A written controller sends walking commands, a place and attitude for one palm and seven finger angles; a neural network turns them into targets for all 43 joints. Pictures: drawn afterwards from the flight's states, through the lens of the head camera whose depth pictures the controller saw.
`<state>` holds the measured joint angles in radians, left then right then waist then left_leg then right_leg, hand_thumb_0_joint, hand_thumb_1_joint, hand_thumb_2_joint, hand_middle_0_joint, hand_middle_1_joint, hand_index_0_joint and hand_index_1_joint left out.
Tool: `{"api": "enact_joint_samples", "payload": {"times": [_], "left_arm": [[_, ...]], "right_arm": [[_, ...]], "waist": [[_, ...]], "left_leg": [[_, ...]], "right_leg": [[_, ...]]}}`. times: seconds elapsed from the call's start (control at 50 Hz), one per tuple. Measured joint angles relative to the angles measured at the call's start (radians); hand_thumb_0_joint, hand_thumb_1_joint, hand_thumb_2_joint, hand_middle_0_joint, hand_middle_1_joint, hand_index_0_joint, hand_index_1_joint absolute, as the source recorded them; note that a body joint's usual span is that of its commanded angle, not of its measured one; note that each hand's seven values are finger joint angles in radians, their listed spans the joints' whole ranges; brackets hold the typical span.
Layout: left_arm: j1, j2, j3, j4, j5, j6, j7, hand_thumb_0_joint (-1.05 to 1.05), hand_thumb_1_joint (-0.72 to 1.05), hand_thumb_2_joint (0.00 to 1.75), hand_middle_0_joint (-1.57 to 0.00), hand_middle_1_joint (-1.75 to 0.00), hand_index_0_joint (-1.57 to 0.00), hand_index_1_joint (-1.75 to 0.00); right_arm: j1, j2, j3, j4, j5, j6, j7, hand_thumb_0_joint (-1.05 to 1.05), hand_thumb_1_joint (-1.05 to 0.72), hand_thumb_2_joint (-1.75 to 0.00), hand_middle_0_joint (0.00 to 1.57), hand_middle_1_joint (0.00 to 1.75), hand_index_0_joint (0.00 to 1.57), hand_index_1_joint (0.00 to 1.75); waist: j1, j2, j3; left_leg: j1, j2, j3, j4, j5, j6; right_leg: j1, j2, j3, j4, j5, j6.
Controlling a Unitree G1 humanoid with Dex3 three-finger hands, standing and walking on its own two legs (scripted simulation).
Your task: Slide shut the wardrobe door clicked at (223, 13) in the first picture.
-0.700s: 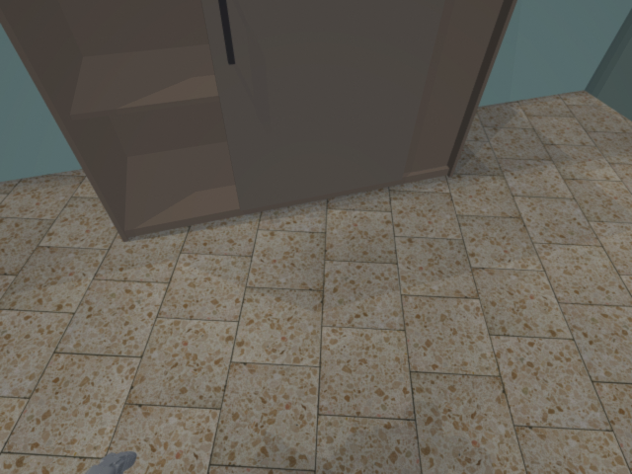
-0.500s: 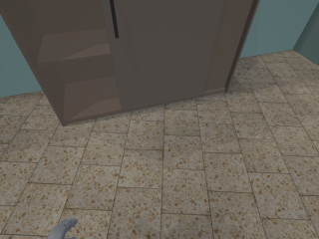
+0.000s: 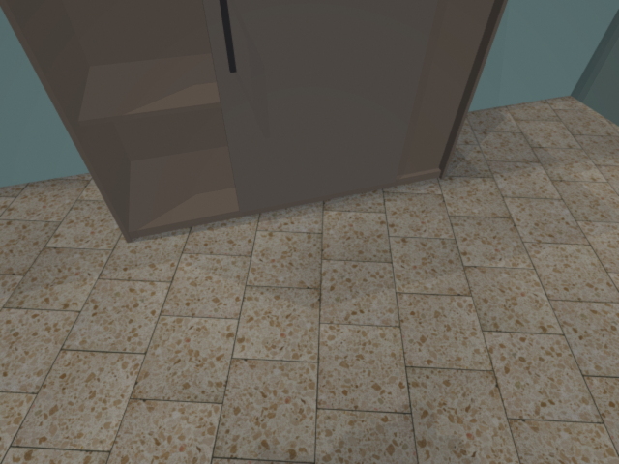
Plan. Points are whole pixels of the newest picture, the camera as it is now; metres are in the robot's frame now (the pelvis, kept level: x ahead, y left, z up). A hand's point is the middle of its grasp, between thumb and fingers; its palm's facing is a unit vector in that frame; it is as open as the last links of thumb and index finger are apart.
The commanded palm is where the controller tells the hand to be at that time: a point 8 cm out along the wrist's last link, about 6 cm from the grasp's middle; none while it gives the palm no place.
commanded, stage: stand and wait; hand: right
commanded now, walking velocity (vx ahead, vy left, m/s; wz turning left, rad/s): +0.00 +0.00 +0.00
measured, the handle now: (225, 21) +1.23 +0.31 +0.08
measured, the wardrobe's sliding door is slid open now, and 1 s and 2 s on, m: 0.48 0.48 0.48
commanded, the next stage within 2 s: look at it before walking up in 0.38 s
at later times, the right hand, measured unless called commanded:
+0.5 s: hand out of the picture +0.06 -0.24 -0.16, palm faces -0.03 +0.95 -0.32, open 7.4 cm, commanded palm none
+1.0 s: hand out of the picture +0.07 -0.25 -0.16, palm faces -0.03 +0.94 -0.33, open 7.4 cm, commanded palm none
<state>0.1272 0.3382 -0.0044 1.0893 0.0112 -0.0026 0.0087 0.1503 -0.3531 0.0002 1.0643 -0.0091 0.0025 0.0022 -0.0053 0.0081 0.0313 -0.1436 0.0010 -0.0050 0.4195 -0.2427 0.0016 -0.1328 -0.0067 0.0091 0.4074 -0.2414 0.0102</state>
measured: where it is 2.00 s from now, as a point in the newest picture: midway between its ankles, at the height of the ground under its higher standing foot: (306, 457)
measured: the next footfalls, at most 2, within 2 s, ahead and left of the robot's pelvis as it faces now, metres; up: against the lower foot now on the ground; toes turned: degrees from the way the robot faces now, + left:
right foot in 1.86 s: +0.45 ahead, -0.05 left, +0.00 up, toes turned +9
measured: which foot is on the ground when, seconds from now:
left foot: down 0.00-1.00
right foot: down 0.00-1.00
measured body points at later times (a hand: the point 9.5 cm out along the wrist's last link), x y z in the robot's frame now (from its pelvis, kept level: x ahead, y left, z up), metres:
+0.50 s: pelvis -0.01 +0.00 +0.00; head -0.01 +0.00 +0.45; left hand +0.06 +0.29 -0.13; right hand +0.06 -0.29 -0.13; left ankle -0.01 +0.12 -0.74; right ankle -0.01 -0.13 -0.74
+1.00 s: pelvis -0.01 +0.00 +0.00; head +0.00 +0.00 +0.45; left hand +0.08 +0.29 -0.13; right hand +0.07 -0.30 -0.13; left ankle -0.01 +0.12 -0.74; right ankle -0.01 -0.13 -0.74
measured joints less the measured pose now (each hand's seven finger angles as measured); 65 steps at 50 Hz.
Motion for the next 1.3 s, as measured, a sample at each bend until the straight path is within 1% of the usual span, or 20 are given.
{"api": "enact_joint_samples", "payload": {"times": [0.44, 1.08, 1.18, 1.3], "left_arm": [[0.007, -0.01, -0.003, 0.022, 0.0, -0.006, -0.007, 0.01, 0.9, 0.89, -0.2, -0.3, -0.21, -0.3], [-0.019, -0.009, -0.005, 0.022, -0.002, -0.007, -0.004, 0.01, 0.9, 0.89, -0.2, -0.3, -0.21, -0.3], [0.014, -0.037, -0.004, 0.01, 0.009, 0.004, -0.003, 0.01, 0.9, 0.89, -0.2, -0.3, -0.2, -0.3], [0.11, -0.09, 0.007, -0.022, 0.011, -0.007, -0.006, 0.01, 0.9, 0.89, -0.2, -0.3, -0.2, -0.3]], "right_arm": [[-0.004, 0.016, 0.005, 0.014, -0.004, -0.005, 0.005, 0.01, -0.9, -0.9, 0.2, 0.29, 0.21, 0.3], [-0.011, 0.011, 0.005, 0.017, -0.003, -0.01, 0.001, 0.01, -0.91, -0.9, 0.2, 0.29, 0.21, 0.3], [0.043, 0.04, -0.003, 0.007, -0.009, 0.011, 0.004, 0.01, -0.91, -0.9, 0.2, 0.29, 0.2, 0.3], [0.161, 0.092, -0.022, -0.019, -0.015, 0.018, 0.027, 0.01, -0.91, -0.9, 0.2, 0.29, 0.2, 0.3]], "waist": [[0.003, -0.002, -0.004], [-0.002, -0.001, 0.001], [-0.014, -0.006, -0.028], [-0.017, 0.002, -0.044]], "left_leg": [[-0.017, -0.003, -0.003, -0.024, 0.035, 0.001], [0.0, -0.003, -0.001, -0.045, 0.031, 0.001], [-0.021, -0.018, -0.025, 0.011, -0.01, 0.005], [-0.074, -0.041, -0.068, 0.156, -0.119, 0.022]], "right_leg": [[-0.015, -0.003, -0.003, -0.026, 0.036, 0.002], [0.0, -0.003, -0.001, -0.043, 0.03, 0.003], [-0.017, -0.018, -0.026, 0.029, -0.03, 0.004], [-0.043, -0.038, -0.07, 0.156, -0.148, 0.0]]}}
